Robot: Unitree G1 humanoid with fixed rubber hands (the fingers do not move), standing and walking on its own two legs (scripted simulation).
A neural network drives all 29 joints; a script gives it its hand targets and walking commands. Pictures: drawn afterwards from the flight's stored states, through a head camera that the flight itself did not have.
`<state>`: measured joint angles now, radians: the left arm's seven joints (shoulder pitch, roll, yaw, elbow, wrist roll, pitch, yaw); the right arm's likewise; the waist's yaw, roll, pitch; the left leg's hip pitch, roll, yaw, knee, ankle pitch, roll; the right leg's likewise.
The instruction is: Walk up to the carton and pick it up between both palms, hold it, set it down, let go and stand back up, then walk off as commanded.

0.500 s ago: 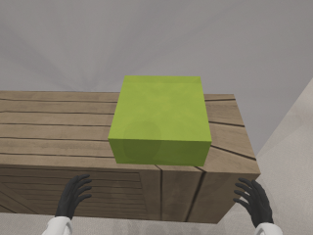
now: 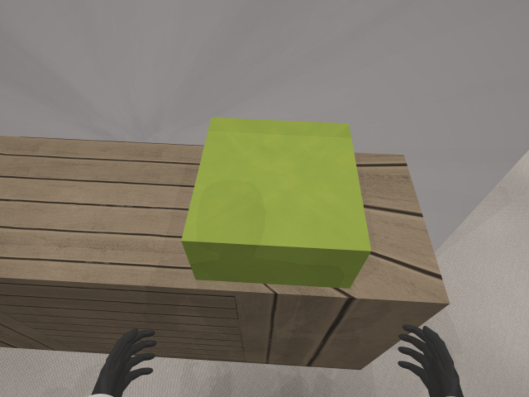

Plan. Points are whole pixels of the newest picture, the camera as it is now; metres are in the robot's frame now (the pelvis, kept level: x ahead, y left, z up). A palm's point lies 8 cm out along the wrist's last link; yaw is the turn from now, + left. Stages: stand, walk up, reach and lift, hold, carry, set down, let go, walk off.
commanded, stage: set down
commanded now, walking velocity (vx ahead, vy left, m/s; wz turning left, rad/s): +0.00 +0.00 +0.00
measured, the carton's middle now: (276, 197) +0.49 +0.00 -0.05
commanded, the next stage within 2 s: let go in 0.44 s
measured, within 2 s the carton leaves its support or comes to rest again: neither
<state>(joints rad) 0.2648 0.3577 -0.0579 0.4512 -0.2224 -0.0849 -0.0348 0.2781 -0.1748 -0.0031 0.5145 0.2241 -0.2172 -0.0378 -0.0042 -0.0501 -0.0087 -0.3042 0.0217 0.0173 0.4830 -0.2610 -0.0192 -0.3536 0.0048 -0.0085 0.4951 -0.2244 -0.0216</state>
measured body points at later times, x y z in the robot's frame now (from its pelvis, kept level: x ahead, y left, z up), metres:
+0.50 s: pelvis -0.02 +0.00 +0.00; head +0.01 +0.01 +0.45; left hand +0.16 +0.25 -0.07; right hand +0.15 -0.23 -0.08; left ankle -0.01 +0.13 -0.74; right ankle +0.01 -0.11 -0.74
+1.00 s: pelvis -0.01 +0.00 +0.00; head +0.03 -0.01 +0.45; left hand +0.16 +0.24 -0.08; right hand +0.13 -0.22 -0.11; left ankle -0.01 +0.13 -0.74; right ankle +0.01 -0.11 -0.74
